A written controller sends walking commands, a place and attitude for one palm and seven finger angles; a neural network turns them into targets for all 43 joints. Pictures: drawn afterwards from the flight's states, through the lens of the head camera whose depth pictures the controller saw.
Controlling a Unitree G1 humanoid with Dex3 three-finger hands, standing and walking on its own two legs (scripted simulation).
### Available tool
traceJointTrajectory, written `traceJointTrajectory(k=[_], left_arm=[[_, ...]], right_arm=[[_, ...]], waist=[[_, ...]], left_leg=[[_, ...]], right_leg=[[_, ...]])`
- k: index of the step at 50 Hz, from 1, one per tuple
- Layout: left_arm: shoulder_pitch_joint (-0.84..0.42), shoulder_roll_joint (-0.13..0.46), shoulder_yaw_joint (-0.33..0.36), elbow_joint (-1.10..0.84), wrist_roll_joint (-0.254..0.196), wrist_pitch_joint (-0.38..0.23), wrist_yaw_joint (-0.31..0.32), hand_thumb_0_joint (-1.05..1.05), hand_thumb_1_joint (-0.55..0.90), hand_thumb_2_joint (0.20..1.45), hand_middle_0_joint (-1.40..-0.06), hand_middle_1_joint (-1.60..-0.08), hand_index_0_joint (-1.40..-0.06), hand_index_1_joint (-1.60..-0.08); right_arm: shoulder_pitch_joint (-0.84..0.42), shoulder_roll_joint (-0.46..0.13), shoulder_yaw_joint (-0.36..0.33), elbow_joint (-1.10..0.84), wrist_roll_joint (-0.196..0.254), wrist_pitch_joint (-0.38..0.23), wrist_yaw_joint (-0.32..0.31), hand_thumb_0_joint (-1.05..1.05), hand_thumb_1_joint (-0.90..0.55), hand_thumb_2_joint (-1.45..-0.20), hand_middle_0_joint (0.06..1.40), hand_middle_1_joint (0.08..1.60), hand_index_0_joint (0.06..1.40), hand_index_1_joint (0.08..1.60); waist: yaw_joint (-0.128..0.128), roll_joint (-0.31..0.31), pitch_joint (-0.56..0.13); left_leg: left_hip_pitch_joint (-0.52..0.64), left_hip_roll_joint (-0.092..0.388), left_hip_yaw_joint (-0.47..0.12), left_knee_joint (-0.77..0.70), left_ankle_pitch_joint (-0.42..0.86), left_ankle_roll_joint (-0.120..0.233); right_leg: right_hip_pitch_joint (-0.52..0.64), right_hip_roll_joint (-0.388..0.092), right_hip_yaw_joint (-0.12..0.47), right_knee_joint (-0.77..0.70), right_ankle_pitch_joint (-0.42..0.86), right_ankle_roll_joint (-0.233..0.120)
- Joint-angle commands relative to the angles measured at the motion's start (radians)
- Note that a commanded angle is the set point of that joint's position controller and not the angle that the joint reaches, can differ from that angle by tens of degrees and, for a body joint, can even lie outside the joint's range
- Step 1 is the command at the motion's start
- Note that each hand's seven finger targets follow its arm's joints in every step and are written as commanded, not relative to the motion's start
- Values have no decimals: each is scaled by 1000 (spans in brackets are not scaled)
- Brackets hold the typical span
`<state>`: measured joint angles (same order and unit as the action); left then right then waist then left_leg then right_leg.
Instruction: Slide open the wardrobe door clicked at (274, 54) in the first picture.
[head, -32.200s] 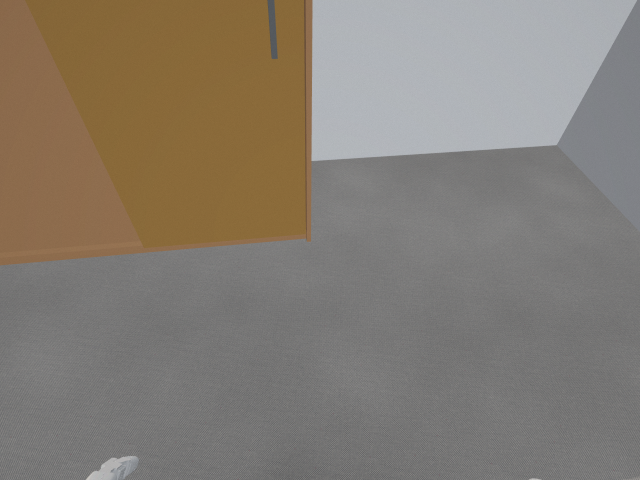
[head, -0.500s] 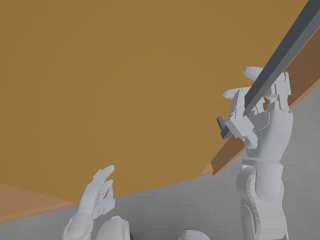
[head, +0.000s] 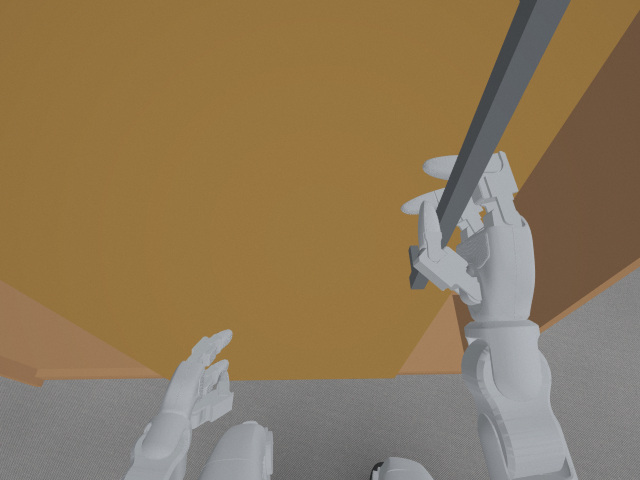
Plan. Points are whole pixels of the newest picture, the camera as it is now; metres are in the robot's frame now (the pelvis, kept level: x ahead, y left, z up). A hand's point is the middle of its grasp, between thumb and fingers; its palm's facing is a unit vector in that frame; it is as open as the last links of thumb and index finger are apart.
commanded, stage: step sideways, sliding the door along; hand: right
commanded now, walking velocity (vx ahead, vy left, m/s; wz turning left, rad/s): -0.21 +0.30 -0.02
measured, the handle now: (451, 182) +0.34 -0.13 +0.20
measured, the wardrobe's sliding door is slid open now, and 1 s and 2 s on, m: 0.22 0.32 0.38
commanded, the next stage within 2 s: stop walking and hold the door there in 1.30 s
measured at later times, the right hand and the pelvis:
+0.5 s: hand (341, 249) +0.30 -0.03 +0.16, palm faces +0.14 +0.99 +0.00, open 6.1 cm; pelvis -0.08 +0.10 -0.02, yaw -3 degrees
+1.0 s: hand (286, 243) +0.31 +0.02 +0.17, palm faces +0.34 +0.94 -0.07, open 6.0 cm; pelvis -0.08 +0.24 -0.01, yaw -4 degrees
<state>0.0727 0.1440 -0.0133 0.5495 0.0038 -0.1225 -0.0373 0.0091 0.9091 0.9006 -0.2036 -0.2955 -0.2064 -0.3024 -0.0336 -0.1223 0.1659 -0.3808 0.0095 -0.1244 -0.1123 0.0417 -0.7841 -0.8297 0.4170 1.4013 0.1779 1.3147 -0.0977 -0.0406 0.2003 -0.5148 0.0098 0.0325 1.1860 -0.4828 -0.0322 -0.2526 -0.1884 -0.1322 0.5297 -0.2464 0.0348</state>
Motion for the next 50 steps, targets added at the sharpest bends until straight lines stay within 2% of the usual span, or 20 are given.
traceJointTrajectory(k=[1, 8, 10, 11, 12, 13, 14, 16, 20, 21, 22, 23, 24, 29, 31, 38, 45, 48, 49, 50], left_arm=[[-40, 159, 65, -134, -7, -33, 17, 0, 900, 900, -200, -300, -200, -300], [-58, 144, 55, -127, -26, -32, 39, 0, 900, 900, -200, -300, -200, -300], [-44, 114, 46, -115, -56, -28, 43, 0, 900, 900, -200, -300, -200, -300], [-70, 80, 32, -126, -61, -24, 48, 0, 900, 900, -200, -300, -200, -300], [-131, 67, 23, -127, -51, -23, 63, 0, 900, 900, -200, -300, -200, -300], [-148, 59, 10, -107, -39, -30, 70, 0, 900, 900, -200, -300, -200, -300], [-113, 106, 37, -85, -44, -34, 74, 0, 900, 900, -200, -300, -200, -300], [-88, 101, 36, -49, -30, -20, 80, 0, 900, 900, -200, -300, -200, -300], [-79, 136, 51, -46, -22, 31, 76, 0, 900, 900, -200, -300, -200, -300], [-44, 161, 70, -51, -20, 38, 78, 0, 900, 900, -200, -300, -200, -300], [-32, 209, 90, -78, -20, 34, 74, 0, 900, 900, -200, -300, -200, -300], [-32, 200, 83, -78, -31, 30, 53, 0, 900, 900, -200, -300, -200, -300], [-66, 224, 92, -86, -47, 40, 36, 0, 900, 900, -200, -300, -200, -300], [-52, 211, 84, -30, -30, 39, 31, 0, 900, 900, -200, -300, -200, -300], [-49, 209, 88, -39, -28, 38, 40, 0, 900, 900, -200, -300, -200, -300], [-24, 183, 69, -52, -32, 36, 56, 0, 900, 900, -200, -300, -200, -300], [-31, 177, 58, -67, -44, 38, 55, 0, 900, 900, -200, -300, -200, -300], [-62, 168, 49, -80, -56, 48, 47, 0, 900, 900, -200, -300, -200, -300], [-54, 152, 45, -76, -70, 50, 48, 0, 900, 900, -200, -300, -200, -300], [-66, 117, 38, -76, -77, 47, 55, 0, 900, 900, -200, -300, -200, -300]], right_arm=[[-410, 47, 96, -256, -11, -81, 63, 0, -900, -900, 450, 1400, 450, 1400], [-528, 23, 38, -142, 19, -55, 50, 0, -900, -900, 450, 1400, 450, 1400], [-589, 3, 47, -126, 9, -43, 49, 0, -900, -900, 450, 1400, 450, 1400], [-630, -14, 51, -129, 6, -41, 45, 0, -900, -900, 450, 1400, 450, 1400], [-661, -52, 34, -116, 3, -36, 38, 0, -900, -900, 450, 1400, 450, 1400], [-710, -35, 46, -147, 8, -40, 29, 0, -900, -900, 450, 1400, 450, 1400], [-693, -3, 58, -117, 27, -47, 30, 0, -900, -900, 450, 1400, 450, 1400], [-737, 31, 65, -99, 27, -66, 17, 0, -900, -900, 450, 1400, 450, 1400], [-811, 40, 63, -35, 13, -102, 30, 0, -900, -900, 450, 1400, 450, 1400], [-819, 52, 81, -19, 20, -111, 39, 0, -900, -900, 450, 1400, 450, 1400], [-836, 103, 129, -31, 41, -116, 55, 0, -900, -900, 450, 1400, 450, 1400], [-856, 122, 145, 33, 37, -101, 62, 0, -900, -900, 450, 1400, 450, 1400], [-889, 96, 111, 100, 36, -82, 73, 0, -900, -900, 450, 1400, 450, 1400], [-996, 118, 124, 174, 16, -44, 83, 0, -900, -900, 450, 1400, 450, 1400], [-1026, 125, 126, 199, 15, -27, 94, 0, -900, -900, 450, 1400, 450, 1400], [-1082, 113, 106, 293, 38, -2, 84, 0, -900, -900, 450, 1400, 450, 1400], [-1060, 47, 53, 288, 57, -26, 60, 0, -900, -900, 450, 1400, 450, 1400], [-1034, 6, 21, 249, 62, -39, 53, 0, -900, -900, 450, 1400, 450, 1400], [-1030, -34, 2, 242, 51, -41, 50, 0, -900, -900, 450, 1400, 450, 1400], [-1030, -100, -35, 244, 41, -38, 38, 0, -900, -900, 450, 1400, 450, 1400]], waist=[[121, -193, -446], [121, -241, -457], [120, -28, -477], [113, 204, -471], [83, 325, -454], [60, 267, -436], [68, 347, -452], [92, 317, -498], [129, 167, -504], [155, 63, -550], [143, -185, -579], [131, -127, -622], [125, -25, -582], [132, -81, -451], [128, -123, -469], [137, -251, -507], [145, -295, -508], [119, -178, -513], [114, 10, -522], [118, 287, -510]], left_leg=[[11, 14, 14, -195, 40, -11], [322, -22, 51, -617, 167, -5], [376, 44, 15, -831, 409, 13], [421, 184, -121, -853, 663, 74], [382, 312, -292, -852, 751, 153], [362, 343, -281, -837, 816, 195], [524, 308, -258, -753, 1030, 209], [662, 272, -159, -657, 1214, 215], [510, 164, -5, -495, 958, 156], [276, 128, 10, -329, 736, 111], [-88, 20, 10, -135, 97, 43], [-106, 20, -120, 29, -61, 56], [-103, 39, -162, 86, -9, 55], [-193, 58, -93, 159, 218, 26], [-158, 60, -55, 117, 261, 15], [-55, 41, 38, -146, 203, -7], [128, -11, 62, -479, 97, 8], [369, -5, 30, -745, 298, 27], [470, 74, -31, -863, 472, 52], [587, 229, -209, -824, 829, 134]], right_leg=[[375, -246, 118, -131, 780, -136], [208, -211, 101, -60, 430, -107], [161, -60, 41, 104, 135, -52], [-8, 36, 25, 243, -204, -21], [-151, 128, 53, 448, -387, -3], [-199, 150, 99, 571, -416, -8], [-287, 155, 115, 654, -412, -8], [-298, 157, 70, 586, -373, 1], [49, 139, -22, -58, 27, 5], [345, 38, 62, -176, 286, -24], [603, -281, 443, -122, 817, -134], [593, -404, 600, -85, 916, -215], [474, -410, 509, -111, 681, -252], [356, -237, 252, -144, 502, -100], [340, -194, 171, -159, 398, -86], [396, -175, 135, -197, 318, -105], [405, -210, 128, -63, 554, -127], [241, -156, 150, 77, 418, -90], [145, -63, 94, 198, 217, -54], [-98, 54, 52, 374, -216, -13]])
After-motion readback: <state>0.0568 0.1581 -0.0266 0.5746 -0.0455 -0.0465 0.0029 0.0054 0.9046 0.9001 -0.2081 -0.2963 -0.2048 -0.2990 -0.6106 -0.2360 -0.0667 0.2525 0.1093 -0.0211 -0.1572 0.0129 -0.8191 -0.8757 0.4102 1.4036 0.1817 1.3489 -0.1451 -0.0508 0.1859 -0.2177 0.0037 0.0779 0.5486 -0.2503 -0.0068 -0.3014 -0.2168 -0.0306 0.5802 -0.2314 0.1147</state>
